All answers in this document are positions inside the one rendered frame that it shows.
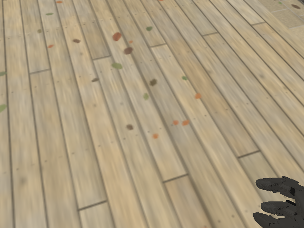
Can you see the right robot hand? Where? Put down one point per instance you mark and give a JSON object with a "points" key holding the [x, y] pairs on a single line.
{"points": [[293, 213]]}

